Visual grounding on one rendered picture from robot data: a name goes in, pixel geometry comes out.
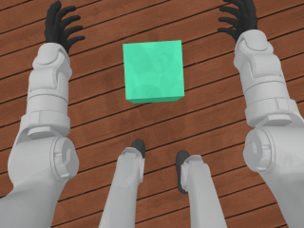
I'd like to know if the left robot foot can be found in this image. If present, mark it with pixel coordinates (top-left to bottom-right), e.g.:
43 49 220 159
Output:
130 139 145 159

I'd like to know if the robot left forearm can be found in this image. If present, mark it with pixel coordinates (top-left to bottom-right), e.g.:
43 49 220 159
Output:
8 43 72 182

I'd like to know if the right robot upper arm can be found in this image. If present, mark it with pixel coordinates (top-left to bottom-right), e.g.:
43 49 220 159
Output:
242 125 304 228

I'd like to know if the carton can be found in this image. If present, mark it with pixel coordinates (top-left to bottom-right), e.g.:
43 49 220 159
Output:
123 40 184 104

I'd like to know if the robot right forearm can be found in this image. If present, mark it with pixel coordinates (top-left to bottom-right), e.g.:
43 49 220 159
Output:
233 29 304 128

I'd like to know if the left robot thigh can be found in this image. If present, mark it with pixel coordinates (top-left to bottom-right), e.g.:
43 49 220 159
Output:
98 152 145 228

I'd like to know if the left robot hand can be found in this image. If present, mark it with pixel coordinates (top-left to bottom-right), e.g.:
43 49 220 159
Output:
44 0 85 55

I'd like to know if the left robot upper arm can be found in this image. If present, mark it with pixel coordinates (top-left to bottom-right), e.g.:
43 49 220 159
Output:
0 136 80 228

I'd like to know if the right robot hand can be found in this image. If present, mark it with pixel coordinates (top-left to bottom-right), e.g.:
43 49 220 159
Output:
217 0 258 43

